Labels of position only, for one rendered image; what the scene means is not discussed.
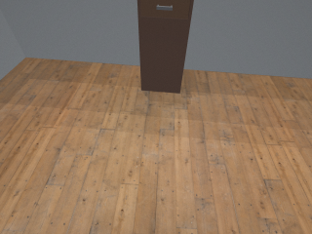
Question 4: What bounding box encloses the handle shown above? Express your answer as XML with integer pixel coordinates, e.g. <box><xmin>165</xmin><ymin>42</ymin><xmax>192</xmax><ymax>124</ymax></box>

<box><xmin>156</xmin><ymin>4</ymin><xmax>173</xmax><ymax>11</ymax></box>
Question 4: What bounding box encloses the cabinet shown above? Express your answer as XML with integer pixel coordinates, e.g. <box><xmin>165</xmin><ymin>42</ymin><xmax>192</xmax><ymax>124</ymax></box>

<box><xmin>137</xmin><ymin>0</ymin><xmax>194</xmax><ymax>94</ymax></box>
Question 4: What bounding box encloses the drawer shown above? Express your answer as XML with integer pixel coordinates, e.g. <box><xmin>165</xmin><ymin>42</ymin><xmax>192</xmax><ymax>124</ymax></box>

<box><xmin>140</xmin><ymin>0</ymin><xmax>190</xmax><ymax>19</ymax></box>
